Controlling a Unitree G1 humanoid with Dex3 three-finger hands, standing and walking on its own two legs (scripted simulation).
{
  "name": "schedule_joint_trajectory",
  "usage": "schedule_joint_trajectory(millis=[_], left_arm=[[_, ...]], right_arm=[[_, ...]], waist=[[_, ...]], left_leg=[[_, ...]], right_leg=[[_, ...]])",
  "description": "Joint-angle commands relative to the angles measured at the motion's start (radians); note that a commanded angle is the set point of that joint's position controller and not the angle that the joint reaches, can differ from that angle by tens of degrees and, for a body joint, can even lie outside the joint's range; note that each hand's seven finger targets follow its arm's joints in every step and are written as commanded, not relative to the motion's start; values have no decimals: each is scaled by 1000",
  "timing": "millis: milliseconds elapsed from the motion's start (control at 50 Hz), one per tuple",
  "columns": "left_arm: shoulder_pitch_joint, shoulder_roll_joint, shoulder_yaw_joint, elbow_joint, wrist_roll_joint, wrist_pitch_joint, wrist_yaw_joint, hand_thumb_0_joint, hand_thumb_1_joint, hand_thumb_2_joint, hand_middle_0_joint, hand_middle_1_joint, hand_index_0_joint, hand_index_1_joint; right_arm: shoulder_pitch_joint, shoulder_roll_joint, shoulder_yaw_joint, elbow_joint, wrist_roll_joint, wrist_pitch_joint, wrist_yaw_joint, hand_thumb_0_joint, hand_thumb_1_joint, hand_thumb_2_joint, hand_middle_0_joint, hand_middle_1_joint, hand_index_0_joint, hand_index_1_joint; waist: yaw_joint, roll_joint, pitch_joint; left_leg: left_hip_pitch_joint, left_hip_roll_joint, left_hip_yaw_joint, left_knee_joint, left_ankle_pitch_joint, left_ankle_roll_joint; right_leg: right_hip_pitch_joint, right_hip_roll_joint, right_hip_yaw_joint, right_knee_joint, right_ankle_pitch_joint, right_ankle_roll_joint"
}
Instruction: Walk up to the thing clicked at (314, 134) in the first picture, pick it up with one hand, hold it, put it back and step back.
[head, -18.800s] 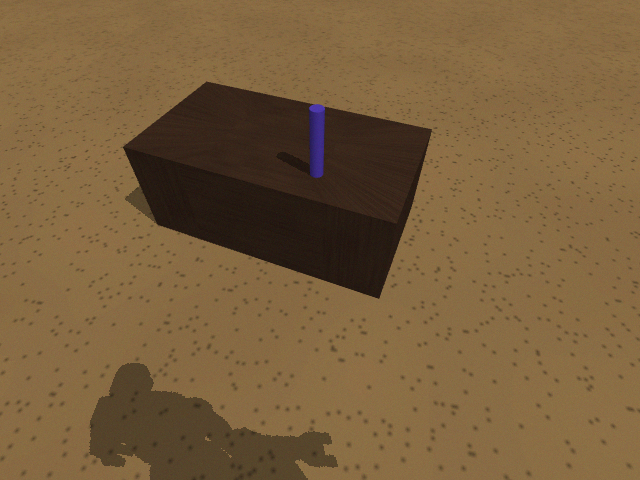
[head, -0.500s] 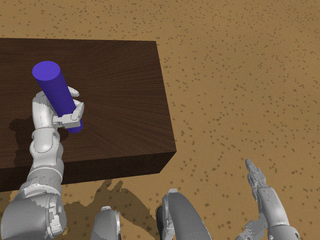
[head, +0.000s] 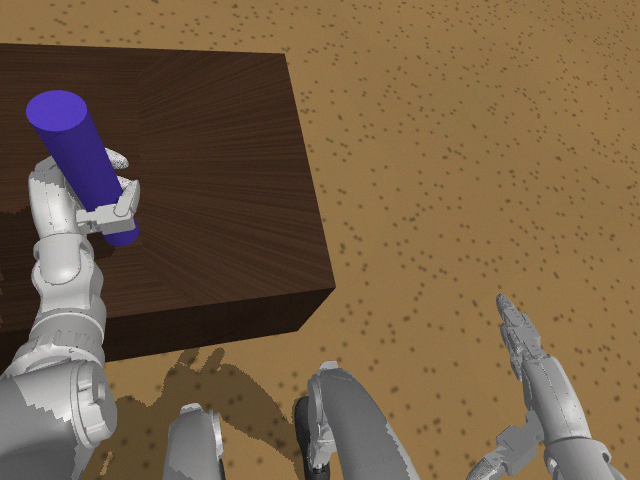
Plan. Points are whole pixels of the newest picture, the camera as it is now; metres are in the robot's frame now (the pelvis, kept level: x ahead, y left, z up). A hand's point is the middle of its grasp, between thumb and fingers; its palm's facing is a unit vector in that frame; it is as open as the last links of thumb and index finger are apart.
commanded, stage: lower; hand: left
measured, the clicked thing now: (97, 185) +0.50 +0.18 -0.01
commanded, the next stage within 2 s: loosen in 0.86 s
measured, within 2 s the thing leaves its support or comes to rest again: rests again in 0.72 s
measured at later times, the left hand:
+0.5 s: hand (126, 207) +0.51 +0.16 -0.09, palm faces +0.11 -0.99 -0.03, open 6.2 cm
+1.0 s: hand (128, 209) +0.52 +0.16 -0.11, palm faces +0.10 -0.99 -0.04, open 6.2 cm
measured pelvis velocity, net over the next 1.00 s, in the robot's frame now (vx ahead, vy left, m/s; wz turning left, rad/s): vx -0.02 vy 0.00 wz -0.02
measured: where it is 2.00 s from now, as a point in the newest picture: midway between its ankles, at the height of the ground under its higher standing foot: outside the picture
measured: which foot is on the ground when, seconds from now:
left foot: down 0.00-1.00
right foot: down 0.00-1.00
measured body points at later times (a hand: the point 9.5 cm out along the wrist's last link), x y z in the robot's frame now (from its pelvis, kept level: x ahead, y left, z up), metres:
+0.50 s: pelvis -0.01 +0.00 -0.04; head +0.18 +0.07 +0.36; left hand +0.50 +0.21 -0.08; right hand +0.16 -0.26 +0.03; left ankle +0.01 +0.12 -0.60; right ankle +0.07 -0.13 -0.60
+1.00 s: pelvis -0.02 +0.00 -0.05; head +0.18 +0.07 +0.34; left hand +0.51 +0.21 -0.10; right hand +0.15 -0.26 +0.03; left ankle +0.01 +0.12 -0.60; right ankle +0.07 -0.13 -0.60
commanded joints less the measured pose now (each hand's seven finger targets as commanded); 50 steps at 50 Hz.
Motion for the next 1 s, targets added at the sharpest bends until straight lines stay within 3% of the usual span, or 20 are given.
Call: schedule_joint_trajectory(millis=[0, 40, 100, 160, 200, 240, 280, 320, 420, 480, 560, 600, 640, 700, 740, 820, 860, 940, 960, 980], left_arm=[[-473, 239, 28, -264, -4, -109, 10, 0, 470, 1274, -1339, -1399, -1346, -1402], [-453, 210, 15, -203, 4, -104, 9, 0, 512, 1301, -1367, -1431, -1377, -1430], [-428, 193, 17, -124, 12, -108, 9, 0, 510, 1325, -1388, -1454, -1396, -1456], [-501, 261, 42, -199, 20, -130, 18, 0, 505, 1336, -1386, -1467, -1399, -1466], [-498, 248, 40, -171, 11, -133, 16, 0, 515, 1325, -1378, -1460, -1393, -1456], [-480, 269, 47, -142, 16, -130, 20, 0, 506, 1320, -1378, -1450, -1389, -1449], [-512, 267, 37, -154, 16, -141, 21, 0, 489, 1327, -1372, -1450, -1381, -1452], [-525, 312, 52, -177, 26, -142, 26, 0, 484, 1318, -1371, -1443, -1380, -1445], [-532, 312, 44, -168, 36, -132, 29, 0, 482, 1308, -1364, -1437, -1372, -1439], [-544, 306, 44, -168, 28, -125, 31, 0, 476, 1301, -1354, -1429, -1363, -1430], [-520, 330, 49, -149, 43, -120, 34, 0, 497, 1315, -1362, -1431, -1365, -1436], [-514, 294, 28, -126, 49, -115, 34, 0, 478, 1310, -1360, -1429, -1365, -1434], [-538, 335, 46, -163, 49, -121, 36, 0, 461, 1321, -1362, -1447, -1370, -1449], [-524, 321, 41, -120, 51, -115, 38, 0, 465, 1323, -1372, -1451, -1379, -1454], [-527, 318, 42, -129, 48, -120, 41, 0, 464, 1306, -1356, -1433, -1365, -1435], [-552, 356, 54, -156, 56, -124, 40, 0, 466, 1310, -1379, -1451, -1387, -1452], [-521, 312, 35, -85, 58, -114, 37, 0, 463, 1313, -1352, -1435, -1358, -1439], [-531, 312, 30, -81, 64, -111, 45, 0, 454, 1284, -1344, -1419, -1355, -1417], [-532, 322, 31, -85, 68, -111, 45, 0, 517, 1242, -1408, -1408, -1425, -1399], [-535, 323, 36, -81, 67, -113, 46, 0, 437, 1162, -1334, -1328, -1366, -1319]], right_arm=[[51, -174, -125, -167, -3, -45, -19, 0, 546, -52, 50, 51, 50, 51], [69, -172, -126, -161, -4, -41, -15, 0, 549, -51, 50, 50, 50, 50], [46, -161, -112, -160, -4, -49, -11, 0, 548, -51, 50, 50, 50, 50], [41, -165, -112, -189, -11, -55, -10, 0, 556, -49, 50, 50, 50, 50], [42, -159, -112, -181, -7, -59, -9, 0, 552, -49, 50, 50, 50, 50], [20, -190, -135, -223, -8, -63, -11, 0, 545, -51, 50, 50, 50, 50], [37, -184, -125, -210, -7, -58, -11, 0, 545, -52, 50, 50, 50, 50], [45, -200, -138, -240, -8, -58, -10, 0, 541, -53, 50, 50, 50, 50], [32, -203, -144, -264, -5, -55, -10, 0, 537, -54, 50, 50, 50, 50], [46, -188, -128, -233, -5, -52, -6, 0, 536, -54, 50, 50, 50, 50], [39, -203, -149, -238, -4, -55, -9, 0, 536, -55, 50, 50, 50, 50], [30, -203, -143, -261, -5, -59, -7, 0, 540, -54, 50, 50, 50, 50], [44, -199, -141, -258, -1, -55, -6, 0, 544, -53, 50, 50, 50, 50], [26, -214, -155, -276, 0, -57, -6, 0, 544, -53, 50, 50, 50, 50], [38, -213, -151, -273, -2, -56, -5, 0, 544, -52, 50, 50, 50, 50], [36, -216, -161, -292, 1, -61, -6, 0, 542, -52, 50, 50, 50, 50], [46, -205, -153, -277, 0, -59, -5, 0, 542, -53, 50, 50, 50, 50], [48, -211, -154, -292, 1, -61, -5, 0, 548, -50, 50, 50, 50, 50], [40, -216, -156, -302, 2, -64, -5, 0, 555, -42, 51, 50, 50, 50], [41, -218, -162, -310, 3, -66, -7, 0, 546, -38, 51, 50, 50, 50]], waist=[[11, 311, -618], [-8, 312, -597], [-27, 260, -529], [-25, 290, -594], [-32, 283, -595], [-41, 272, -644], [-42, 307, -649], [-52, 344, -694], [-64, 352, -671], [-65, 399, -661], [-71, 391, -647], [-84, 390, -647], [-78, 388, -654], [-92, 387, -629], [-97, 406, -637], [-96, 406, -651], [-118, 380, -606], [-125, 379, -598], [-121, 378, -597], [-128, 363, -594]], left_leg=[[361, -32, -22, -177, 439, -11], [360, -24, -29, -167, 479, -16], [260, -28, -28, -152, 399, -5], [245, -34, -21, -136, 348, -1], [195, -39, -19, -121, 332, 3], [187, -38, -17, -98, 354, 9], [201, -36, -26, -91, 376, 0], [227, -36, -26, -76, 385, 0], [213, -32, -32, -71, 329, -5], [234, -31, -37, -58, 365, -9], [194, -32, -33, -35, 360, -5], [209, -28, -36, -30, 396, -8], [190, -31, -35, -30, 376, -6], [178, -27, -41, -35, 338, -8], [214, -23, -50, -30, 377, -13], [181, -27, -39, -17, 333, -7], [125, -30, -35, -9, 305, -1], [128, -31, -38, -6, 294, 0], [130, -30, -40, -5, 282, -2], [111, -31, -40, -4, 272, 0]], right_leg=[[356, 54, 27, -90, 312, -44], [325, 59, 17, -78, 327, -48], [300, 60, 17, -68, 291, -44], [327, 54, 29, -62, 259, -40], [335, 51, 41, -48, 261, -37], [355, 49, 50, -41, 293, -35], [310, 54, 35, -14, 296, -41], [308, 50, 43, -13, 300, -41], [258, 56, 34, 1, 243, -41], [208, 57, 24, 20, 251, -44], [207, 54, 37, 29, 255, -41], [186, 58, 24, 37, 278, -45], [199, 57, 25, 42, 270, -43], [163, 61, 15, 46, 231, -45], [133, 64, 4, 56, 246, -48], [159, 60, 18, 61, 231, -43], [163, 57, 29, 50, 222, -39], [127, 58, 19, 52, 207, -40], [114, 57, 18, 58, 195, -41], [132, 57, 20, 55, 197, -39]])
